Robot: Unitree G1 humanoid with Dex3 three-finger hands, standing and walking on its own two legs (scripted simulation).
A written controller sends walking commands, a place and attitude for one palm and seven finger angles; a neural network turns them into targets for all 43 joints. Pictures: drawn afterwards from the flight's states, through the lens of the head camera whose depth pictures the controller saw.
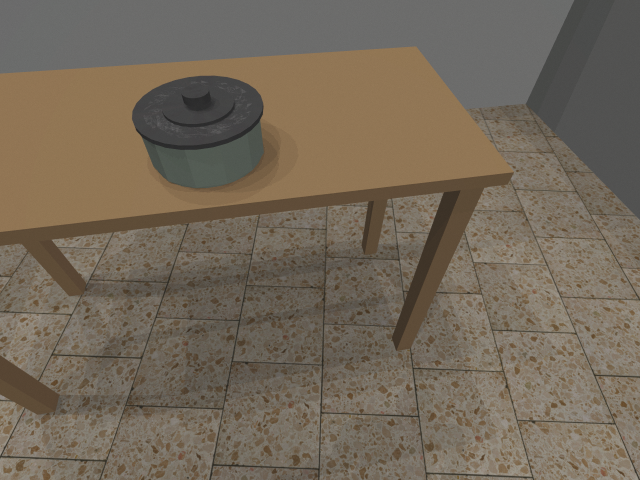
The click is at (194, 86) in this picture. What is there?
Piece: lid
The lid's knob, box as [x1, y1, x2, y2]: [181, 84, 210, 106]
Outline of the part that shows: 182,89 182,97 184,103 187,105 202,105 208,102 210,99 208,88 204,85 194,84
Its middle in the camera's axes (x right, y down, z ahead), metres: -0.20 -0.23 +0.63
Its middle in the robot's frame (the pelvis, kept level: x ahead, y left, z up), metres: +0.64 +0.25 +0.14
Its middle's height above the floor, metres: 0.91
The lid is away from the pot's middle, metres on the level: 0.00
